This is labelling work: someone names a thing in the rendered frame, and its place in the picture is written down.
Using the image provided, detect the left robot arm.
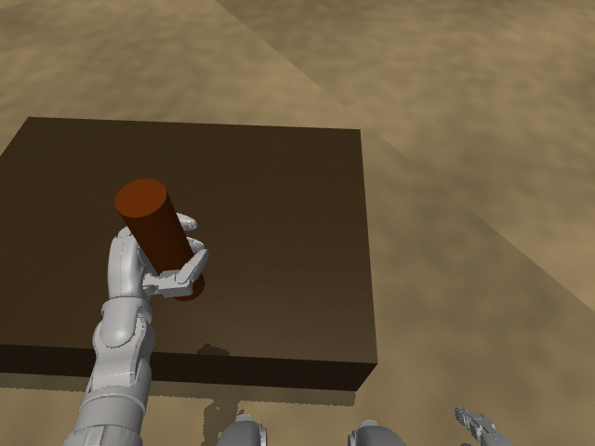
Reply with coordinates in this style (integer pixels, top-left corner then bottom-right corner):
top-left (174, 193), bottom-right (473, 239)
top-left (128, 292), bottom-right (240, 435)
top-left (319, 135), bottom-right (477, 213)
top-left (62, 295), bottom-right (155, 446)

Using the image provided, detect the can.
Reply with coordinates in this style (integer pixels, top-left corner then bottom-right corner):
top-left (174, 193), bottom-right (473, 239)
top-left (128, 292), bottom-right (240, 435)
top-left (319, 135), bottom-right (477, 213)
top-left (114, 178), bottom-right (205, 301)

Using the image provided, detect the right robot hand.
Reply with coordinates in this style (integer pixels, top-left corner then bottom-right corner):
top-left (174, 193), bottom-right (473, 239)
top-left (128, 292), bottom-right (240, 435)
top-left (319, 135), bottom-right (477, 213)
top-left (455, 407), bottom-right (512, 446)

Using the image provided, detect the left robot hand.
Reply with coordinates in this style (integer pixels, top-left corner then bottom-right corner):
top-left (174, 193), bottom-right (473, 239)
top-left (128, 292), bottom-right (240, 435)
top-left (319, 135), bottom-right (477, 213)
top-left (107, 213), bottom-right (209, 304)

